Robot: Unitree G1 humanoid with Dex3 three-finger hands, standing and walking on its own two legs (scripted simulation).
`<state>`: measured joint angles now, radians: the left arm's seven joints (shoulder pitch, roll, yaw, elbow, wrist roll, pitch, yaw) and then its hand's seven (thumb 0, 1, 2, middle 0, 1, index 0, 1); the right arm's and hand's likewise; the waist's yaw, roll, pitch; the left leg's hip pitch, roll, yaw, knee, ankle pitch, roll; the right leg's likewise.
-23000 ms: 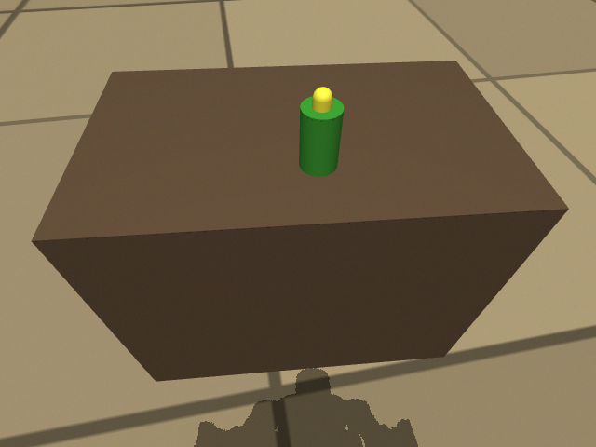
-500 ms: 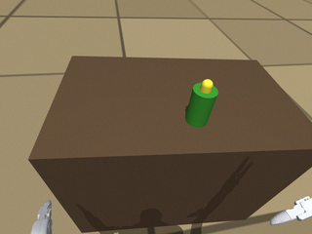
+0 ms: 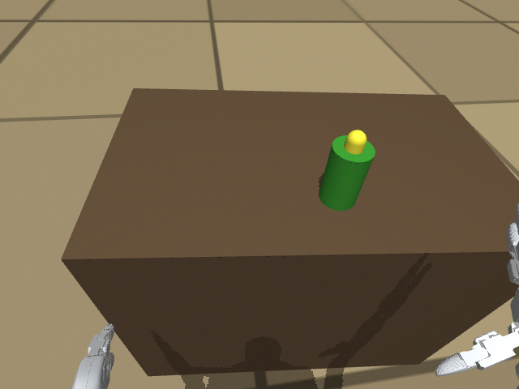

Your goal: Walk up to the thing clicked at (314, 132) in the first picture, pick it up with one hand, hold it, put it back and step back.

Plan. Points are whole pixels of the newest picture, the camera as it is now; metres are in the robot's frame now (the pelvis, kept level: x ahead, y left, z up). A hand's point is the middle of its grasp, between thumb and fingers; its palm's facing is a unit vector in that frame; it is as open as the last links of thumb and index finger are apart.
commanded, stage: home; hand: right
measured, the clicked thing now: (347, 167) +0.49 -0.19 +0.06
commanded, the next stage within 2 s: none
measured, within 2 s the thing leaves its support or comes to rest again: neither
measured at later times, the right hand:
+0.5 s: hand (361, 366) +0.18 -0.17 -0.09, palm faces +0.07 +0.98 -0.20, open 17.7 cm
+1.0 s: hand (367, 367) +0.18 -0.19 -0.12, palm faces -0.06 +0.95 -0.30, open 17.5 cm
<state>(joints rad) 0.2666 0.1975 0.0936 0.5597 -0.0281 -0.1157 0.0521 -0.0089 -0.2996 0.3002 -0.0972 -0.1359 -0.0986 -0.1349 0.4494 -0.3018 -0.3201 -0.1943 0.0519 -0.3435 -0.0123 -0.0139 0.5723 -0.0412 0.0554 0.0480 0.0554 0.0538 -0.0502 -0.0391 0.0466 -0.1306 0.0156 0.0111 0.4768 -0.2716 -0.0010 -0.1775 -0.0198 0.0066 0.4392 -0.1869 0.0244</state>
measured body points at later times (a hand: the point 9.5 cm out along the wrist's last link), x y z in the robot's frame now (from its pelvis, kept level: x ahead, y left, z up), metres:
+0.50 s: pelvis +0.01 +0.00 +0.00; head +0.04 +0.00 +0.45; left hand +0.18 +0.23 -0.10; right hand +0.17 -0.22 -0.08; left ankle +0.00 +0.12 -0.74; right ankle +0.04 -0.14 -0.74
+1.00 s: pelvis +0.03 +0.00 +0.00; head +0.03 +0.00 +0.45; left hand +0.16 +0.26 -0.11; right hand +0.18 -0.24 -0.10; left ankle +0.00 +0.12 -0.74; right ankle +0.04 -0.14 -0.74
